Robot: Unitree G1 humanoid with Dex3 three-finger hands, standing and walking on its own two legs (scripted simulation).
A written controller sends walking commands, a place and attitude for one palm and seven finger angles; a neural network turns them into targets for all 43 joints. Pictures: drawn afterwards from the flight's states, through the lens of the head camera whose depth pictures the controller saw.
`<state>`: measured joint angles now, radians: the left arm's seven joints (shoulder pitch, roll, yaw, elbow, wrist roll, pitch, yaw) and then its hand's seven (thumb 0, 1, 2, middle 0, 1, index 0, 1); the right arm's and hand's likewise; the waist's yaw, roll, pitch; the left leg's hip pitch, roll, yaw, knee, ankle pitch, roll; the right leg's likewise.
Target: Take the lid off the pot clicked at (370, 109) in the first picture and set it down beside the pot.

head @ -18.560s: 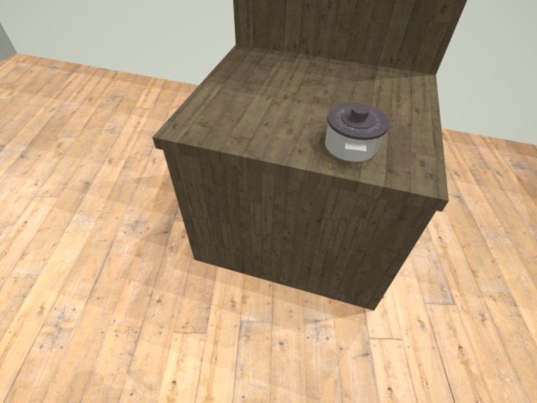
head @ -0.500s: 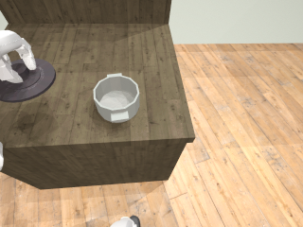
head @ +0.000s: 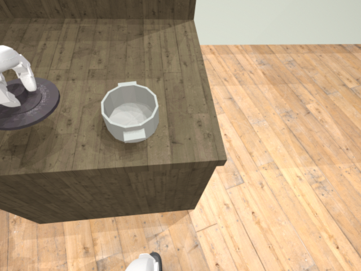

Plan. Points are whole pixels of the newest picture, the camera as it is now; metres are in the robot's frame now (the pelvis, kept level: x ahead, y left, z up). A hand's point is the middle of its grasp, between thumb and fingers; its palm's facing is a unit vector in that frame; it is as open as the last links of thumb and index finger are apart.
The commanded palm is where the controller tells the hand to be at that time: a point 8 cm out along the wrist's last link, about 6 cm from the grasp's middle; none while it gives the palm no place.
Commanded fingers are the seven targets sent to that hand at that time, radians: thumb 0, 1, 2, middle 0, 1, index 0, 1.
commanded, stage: lower the lid onto the table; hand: left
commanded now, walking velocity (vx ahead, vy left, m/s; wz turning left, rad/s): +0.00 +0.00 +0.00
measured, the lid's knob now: (15, 93) +0.48 +0.35 +0.08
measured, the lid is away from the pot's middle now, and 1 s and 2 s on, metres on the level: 0.23 0.24 0.24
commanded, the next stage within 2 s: open the fingers wide in 1.56 s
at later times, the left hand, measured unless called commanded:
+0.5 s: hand (11, 99) +0.46 +0.35 +0.08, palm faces -0.46 -0.16 -0.87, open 6.9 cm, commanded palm +0.51 +0.36 +0.15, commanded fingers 0.00 0.81 0.73 -0.87 -1.07 -0.91 -1.06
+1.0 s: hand (20, 106) +0.47 +0.35 +0.05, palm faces -0.47 -0.14 -0.87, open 6.8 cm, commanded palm +0.52 +0.35 +0.12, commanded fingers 0.00 0.81 0.73 -0.87 -1.07 -0.91 -1.06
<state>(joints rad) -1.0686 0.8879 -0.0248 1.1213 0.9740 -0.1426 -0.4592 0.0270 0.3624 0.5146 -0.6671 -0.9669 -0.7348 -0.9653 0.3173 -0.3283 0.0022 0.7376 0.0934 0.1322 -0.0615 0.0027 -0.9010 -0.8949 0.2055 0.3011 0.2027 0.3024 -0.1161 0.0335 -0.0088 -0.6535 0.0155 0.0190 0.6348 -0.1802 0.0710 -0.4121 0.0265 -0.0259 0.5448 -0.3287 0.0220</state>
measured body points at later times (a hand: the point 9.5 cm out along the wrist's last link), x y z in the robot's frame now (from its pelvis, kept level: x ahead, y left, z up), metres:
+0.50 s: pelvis +0.00 +0.00 -0.01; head +0.11 +0.03 +0.43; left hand +0.48 +0.36 +0.13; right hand +0.01 -0.29 -0.12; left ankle +0.07 +0.07 -0.72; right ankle -0.04 -0.15 -0.72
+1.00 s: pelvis +0.00 +0.01 -0.02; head +0.12 +0.04 +0.41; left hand +0.49 +0.36 +0.10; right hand +0.00 -0.28 -0.12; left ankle +0.07 +0.07 -0.72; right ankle -0.04 -0.15 -0.72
